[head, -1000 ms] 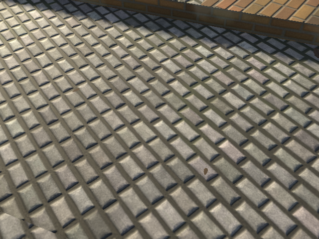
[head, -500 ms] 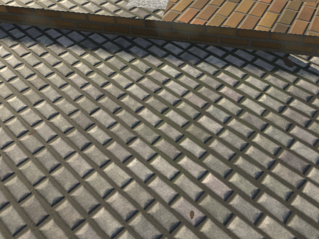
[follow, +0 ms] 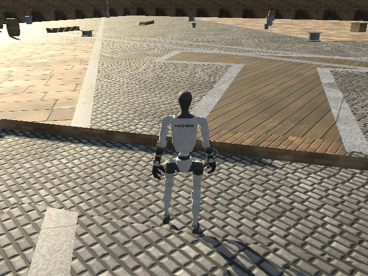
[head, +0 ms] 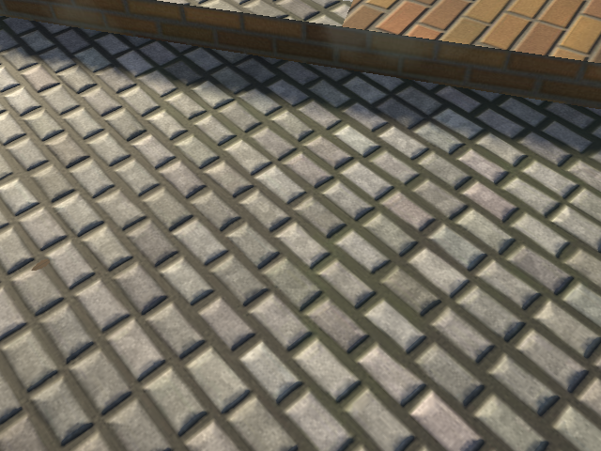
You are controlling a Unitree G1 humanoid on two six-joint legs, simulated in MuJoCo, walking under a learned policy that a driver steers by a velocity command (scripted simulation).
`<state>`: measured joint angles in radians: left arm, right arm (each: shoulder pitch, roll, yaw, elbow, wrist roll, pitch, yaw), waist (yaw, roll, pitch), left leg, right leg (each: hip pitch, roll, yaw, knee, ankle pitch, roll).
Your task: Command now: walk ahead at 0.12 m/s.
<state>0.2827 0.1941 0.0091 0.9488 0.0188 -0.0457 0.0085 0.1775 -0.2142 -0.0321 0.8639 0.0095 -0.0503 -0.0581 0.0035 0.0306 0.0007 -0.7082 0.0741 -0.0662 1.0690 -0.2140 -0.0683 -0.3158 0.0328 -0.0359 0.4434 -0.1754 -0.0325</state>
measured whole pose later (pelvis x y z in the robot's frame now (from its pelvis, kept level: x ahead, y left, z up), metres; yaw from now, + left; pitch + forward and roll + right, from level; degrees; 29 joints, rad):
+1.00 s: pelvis +0.36 +0.10 +0.01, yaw -6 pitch +1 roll +1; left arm 0.24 0.25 0.11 0.94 -0.04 -0.05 0.03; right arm 0.22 -0.21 -0.07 0.98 -0.01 -0.10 0.01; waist -0.01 -0.04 0.01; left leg -0.18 -0.03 0.13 0.35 -0.18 0.05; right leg -0.63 -0.11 0.07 1.14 -0.22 -0.06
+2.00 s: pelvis +0.92 -0.08 +0.00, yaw -40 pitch +1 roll +2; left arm 0.29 0.30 0.08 0.74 -0.03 -0.03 0.01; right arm 0.18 -0.26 -0.06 0.83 -0.01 -0.11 0.01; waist -0.01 -0.05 0.03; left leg -0.27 -0.03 0.07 0.43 -0.18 0.03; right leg -0.52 -0.03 0.07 1.20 -0.34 -0.03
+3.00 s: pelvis +1.30 -0.44 +0.00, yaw -27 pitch +1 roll +0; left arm 0.21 0.27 0.03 0.79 0.04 -0.06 -0.01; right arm 0.21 -0.30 -0.07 0.83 -0.01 -0.02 0.02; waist 0.00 -0.03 0.07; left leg -0.30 -0.10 0.03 0.47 -0.18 0.11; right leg -0.42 -0.08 -0.01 1.14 -0.34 0.02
